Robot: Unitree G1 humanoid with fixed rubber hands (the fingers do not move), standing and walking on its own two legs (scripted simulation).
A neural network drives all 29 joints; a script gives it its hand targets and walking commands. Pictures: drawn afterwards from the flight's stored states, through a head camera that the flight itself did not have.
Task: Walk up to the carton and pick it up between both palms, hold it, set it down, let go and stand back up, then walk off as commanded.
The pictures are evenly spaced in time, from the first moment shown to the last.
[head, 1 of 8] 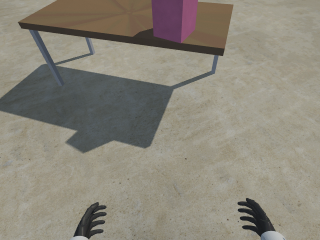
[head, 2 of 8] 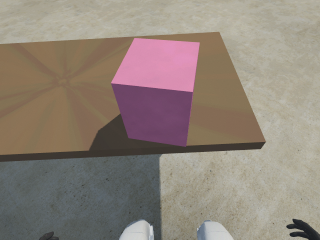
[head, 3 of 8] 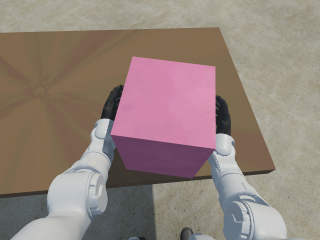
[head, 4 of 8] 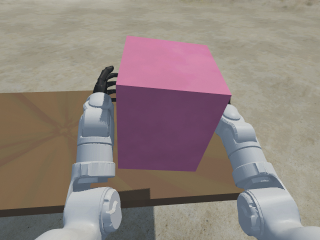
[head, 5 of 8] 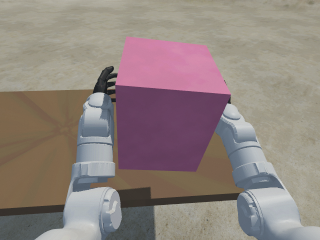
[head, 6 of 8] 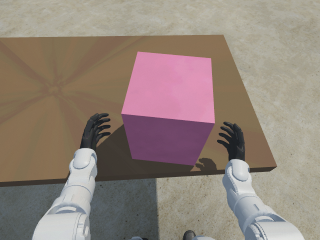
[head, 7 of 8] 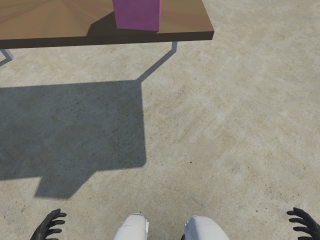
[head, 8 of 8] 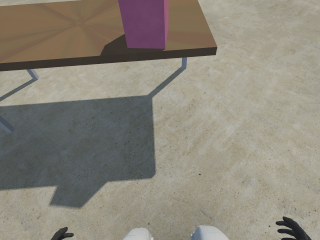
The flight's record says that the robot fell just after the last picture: no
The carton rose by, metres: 0.21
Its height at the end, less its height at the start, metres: +0.00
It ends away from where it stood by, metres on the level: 0.02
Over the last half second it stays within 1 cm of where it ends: yes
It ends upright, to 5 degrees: yes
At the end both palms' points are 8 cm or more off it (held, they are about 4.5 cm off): yes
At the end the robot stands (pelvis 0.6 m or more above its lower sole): yes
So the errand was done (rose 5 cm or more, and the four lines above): yes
